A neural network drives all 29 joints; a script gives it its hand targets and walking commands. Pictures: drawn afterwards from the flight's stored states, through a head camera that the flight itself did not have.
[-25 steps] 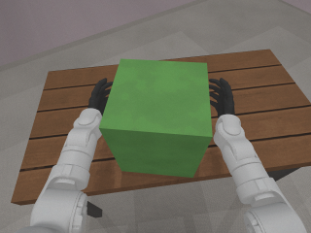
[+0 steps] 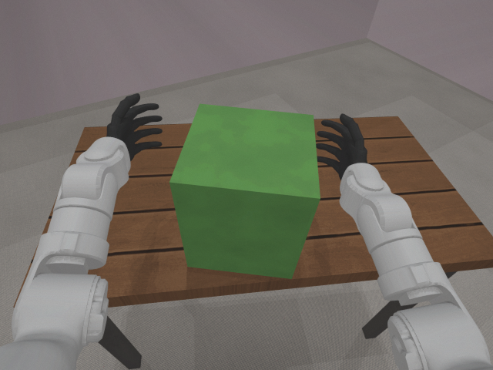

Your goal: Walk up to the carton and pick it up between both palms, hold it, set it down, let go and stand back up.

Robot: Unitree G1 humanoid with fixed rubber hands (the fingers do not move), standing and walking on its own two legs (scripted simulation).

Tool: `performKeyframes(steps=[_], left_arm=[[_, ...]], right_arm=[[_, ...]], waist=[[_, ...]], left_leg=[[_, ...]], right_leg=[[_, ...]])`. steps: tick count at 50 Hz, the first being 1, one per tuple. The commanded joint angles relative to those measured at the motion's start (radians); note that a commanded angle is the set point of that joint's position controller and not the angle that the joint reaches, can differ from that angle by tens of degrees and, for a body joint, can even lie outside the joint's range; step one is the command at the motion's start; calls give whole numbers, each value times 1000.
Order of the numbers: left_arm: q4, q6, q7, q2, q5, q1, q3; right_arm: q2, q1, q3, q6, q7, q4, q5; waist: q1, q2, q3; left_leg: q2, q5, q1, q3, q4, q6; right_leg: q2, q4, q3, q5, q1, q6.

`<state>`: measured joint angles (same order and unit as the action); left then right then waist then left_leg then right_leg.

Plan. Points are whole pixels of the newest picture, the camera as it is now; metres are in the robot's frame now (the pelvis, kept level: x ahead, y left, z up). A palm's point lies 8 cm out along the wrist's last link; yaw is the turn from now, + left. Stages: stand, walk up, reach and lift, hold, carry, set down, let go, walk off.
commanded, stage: set down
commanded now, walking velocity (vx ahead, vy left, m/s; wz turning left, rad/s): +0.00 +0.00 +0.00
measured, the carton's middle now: (247, 194) +0.41 +0.02 +0.04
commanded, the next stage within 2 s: none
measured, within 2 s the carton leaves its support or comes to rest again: neither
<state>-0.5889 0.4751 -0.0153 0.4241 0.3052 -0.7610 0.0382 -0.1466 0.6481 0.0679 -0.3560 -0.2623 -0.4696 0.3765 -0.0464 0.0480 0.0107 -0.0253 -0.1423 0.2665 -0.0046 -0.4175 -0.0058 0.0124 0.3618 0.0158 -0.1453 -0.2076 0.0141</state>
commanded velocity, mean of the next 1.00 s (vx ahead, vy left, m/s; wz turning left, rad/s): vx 0.00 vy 0.00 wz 0.00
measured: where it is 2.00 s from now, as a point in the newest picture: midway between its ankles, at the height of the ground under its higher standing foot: outside the picture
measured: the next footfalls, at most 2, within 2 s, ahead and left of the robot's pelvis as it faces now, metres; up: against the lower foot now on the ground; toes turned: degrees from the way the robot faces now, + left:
none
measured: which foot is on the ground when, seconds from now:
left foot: down 0.00-1.00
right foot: down 0.00-1.00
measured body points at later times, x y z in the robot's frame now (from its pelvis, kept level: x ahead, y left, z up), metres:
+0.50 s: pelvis +0.00 +0.01 +0.00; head +0.01 +0.04 +0.45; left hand +0.38 +0.22 +0.12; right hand +0.35 -0.16 +0.11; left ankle +0.05 +0.12 -0.74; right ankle +0.03 -0.13 -0.74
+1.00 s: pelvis +0.02 +0.00 +0.00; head +0.04 +0.02 +0.45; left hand +0.31 +0.25 +0.06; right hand +0.29 -0.16 +0.06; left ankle +0.05 +0.12 -0.74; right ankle +0.03 -0.13 -0.74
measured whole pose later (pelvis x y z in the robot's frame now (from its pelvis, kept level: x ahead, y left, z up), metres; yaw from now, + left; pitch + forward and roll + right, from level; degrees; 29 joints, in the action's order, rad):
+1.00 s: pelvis +0.02 +0.00 +0.00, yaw +0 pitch -4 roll -1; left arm 0.00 0.45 -0.07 0.35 0.28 -0.07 0.10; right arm -0.11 -0.15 0.06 -0.32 -0.25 0.17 0.23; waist 0.05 0.02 -0.10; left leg -0.02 -0.19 0.15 0.00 -0.40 -0.01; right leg 0.01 0.34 0.03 -0.18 -0.09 0.01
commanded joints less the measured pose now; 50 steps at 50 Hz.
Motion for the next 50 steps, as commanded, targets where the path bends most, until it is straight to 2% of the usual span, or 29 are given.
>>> performKeyframes(steps=[1,5,9,10,11,13,16,18,20,21,22,24,25,29,31,32,33,35,36,37,38,40,42,43,44,46,48,49,50], left_arm=[[190,25,3,171,-40,-579,60],[206,-12,14,177,-11,-635,53],[240,-27,-2,174,-27,-469,70],[221,-44,-4,154,-24,-462,38],[184,-58,-3,199,3,-625,52],[257,-70,11,118,-24,-480,33],[549,-27,19,113,-39,-242,91],[707,25,11,144,-44,-183,131],[694,70,8,148,-39,-200,141],[664,88,9,193,-31,-332,145],[630,87,9,143,-50,-160,140],[633,99,9,183,-21,-296,146],[629,95,10,130,-30,-121,137],[659,81,-21,177,-9,-76,170],[677,52,-47,160,-8,47,171],[647,48,-52,211,21,-185,164],[637,36,-51,147,-11,34,148],[666,27,-61,168,-5,-26,165],[662,18,-63,124,-35,159,161],[761,5,-67,138,-31,133,161],[754,6,-68,117,-50,228,177],[806,-4,-86,58,-91,447,177],[879,-41,-83,122,-66,294,182],[847,-58,-78,119,-62,337,175],[897,-84,-72,102,-49,374,155],[889,-124,-48,162,-10,236,154],[862,-151,-22,149,3,300,139],[858,-176,-29,70,-16,603,139],[879,-211,-40,127,-4,514,131]], right_arm=[[-226,509,-230,3,-15,157,-146],[-179,512,-239,-6,0,177,-158],[-143,382,-128,12,11,204,-90],[-123,372,-121,8,20,150,-87],[-131,521,-134,-3,25,173,-77],[-130,391,-125,-1,51,241,-71],[-159,221,-64,54,54,446,-13],[-198,118,-79,78,40,550,-6],[-220,150,-124,57,35,580,-52],[-256,283,-177,32,30,645,-89],[-205,107,-168,8,32,586,-119],[-209,243,-197,-25,26,669,-133],[-164,50,-148,-29,26,642,-123],[-132,15,-145,-34,-2,696,-107],[-86,-179,-103,-28,-19,666,-95],[-88,35,-125,-47,-26,690,-115],[-45,-216,-91,-46,-24,632,-96],[-53,-170,-92,-48,-23,664,-93],[-36,-334,-77,-34,-16,644,-83],[-49,-328,-89,-20,-14,703,-86],[-46,-375,-68,2,-12,728,-75],[-44,-564,-20,56,-13,753,-73],[-80,-371,-61,108,-18,884,-105],[-59,-469,-72,113,-6,855,-118],[-54,-483,-71,136,6,939,-142],[-80,-334,-120,144,18,994,-181],[-82,-411,-123,139,33,987,-204],[-20,-718,-80,162,38,951,-192],[-45,-616,-102,182,31,1000,-214]], waist=[[-53,-122,366],[-65,-91,419],[-38,-122,480],[-37,-146,437],[-26,-162,423],[-8,-198,458],[44,-241,622],[37,-244,655],[30,-199,568],[20,-159,516],[48,-138,419],[54,-114,361],[80,-79,328],[46,-64,356],[34,-38,364],[35,-66,386],[40,-64,329],[45,-122,318],[52,-140,290],[39,-157,327],[65,-166,323],[66,-164,303],[68,-187,354],[78,-157,304],[82,-138,301],[94,-127,307],[130,-97,258],[111,-71,190],[91,-87,242]], left_leg=[[46,-112,-192,30,67,-32],[37,-162,-198,17,44,-27],[35,-7,-221,29,53,-23],[27,-52,-194,14,67,-28],[27,-141,-124,22,61,-19],[2,-154,-181,-15,105,-15],[14,250,-339,-3,53,-56],[29,492,-449,27,5,-81],[30,382,-430,31,7,-103],[40,213,-318,45,24,-80],[35,61,-298,30,74,-76],[38,-71,-168,42,83,-36],[35,-45,-205,26,90,-30],[52,115,-225,53,62,-15],[58,156,-256,58,54,-6],[62,90,-185,63,60,-5],[56,128,-233,53,61,-8],[50,113,-204,53,70,-11],[44,164,-241,41,74,-20],[44,228,-256,35,64,-26],[42,308,-274,32,56,-40],[48,462,-350,43,37,-58],[51,409,-320,50,21,-65],[49,325,-310,37,42,-57],[44,286,-316,39,45,-54],[47,152,-222,40,63,-41],[35,37,-214,21,77,-24],[36,112,-264,11,76,-30],[46,152,-235,24,71,-23]], right_leg=[[39,-68,-50,-70,29,2],[25,-56,-20,-138,25,-15],[41,-18,-25,83,132,-10],[41,-10,-31,37,113,-15],[40,-8,-30,-71,55,-12],[49,-2,-38,-54,107,-25],[76,-6,-52,239,207,-25],[92,-23,-69,323,200,-5],[89,-50,-90,206,133,15],[85,-44,-92,121,121,20],[74,-42,-87,51,166,25],[53,-45,-41,-47,135,16],[47,-42,-37,2,191,19],[27,-26,-2,191,207,24],[20,-28,8,282,237,27],[10,-25,21,205,191,30],[6,-33,20,229,228,25],[16,-42,16,201,185,13],[11,-33,21,244,221,11],[24,-36,9,286,222,3],[25,-34,17,324,249,1],[39,-47,-2,446,285,5],[35,-51,-16,355,201,9],[47,-61,-30,254,192,13],[46,-63,-38,207,173,0],[40,-66,-35,66,122,-1],[36,-61,-28,-2,103,-2],[35,-65,-21,73,139,-11],[29,-58,-24,88,126,-10]])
